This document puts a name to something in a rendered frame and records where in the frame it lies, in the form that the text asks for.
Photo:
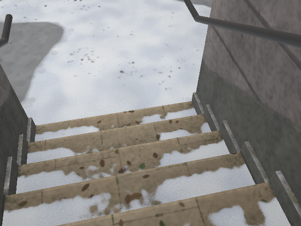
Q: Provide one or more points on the stairs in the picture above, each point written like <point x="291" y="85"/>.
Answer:
<point x="155" y="166"/>

